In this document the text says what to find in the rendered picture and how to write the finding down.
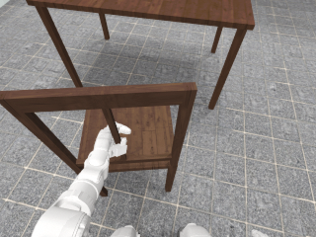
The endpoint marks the table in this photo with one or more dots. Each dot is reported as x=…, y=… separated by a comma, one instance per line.
x=233, y=14

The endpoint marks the robot right thigh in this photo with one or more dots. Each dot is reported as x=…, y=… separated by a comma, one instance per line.
x=194, y=231

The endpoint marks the robot thigh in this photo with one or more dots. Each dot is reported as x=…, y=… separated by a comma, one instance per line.
x=194, y=231
x=125, y=232

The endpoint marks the left robot forearm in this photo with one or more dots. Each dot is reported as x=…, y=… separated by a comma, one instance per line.
x=85, y=189

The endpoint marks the robot left thigh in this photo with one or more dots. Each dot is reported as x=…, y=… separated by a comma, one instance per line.
x=125, y=232

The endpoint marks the left robot upper arm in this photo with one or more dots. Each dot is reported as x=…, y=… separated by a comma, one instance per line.
x=64, y=222

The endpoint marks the chair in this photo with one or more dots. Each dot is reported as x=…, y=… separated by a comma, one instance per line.
x=144, y=108

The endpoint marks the robot left hand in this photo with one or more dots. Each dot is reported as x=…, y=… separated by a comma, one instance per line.
x=105, y=141

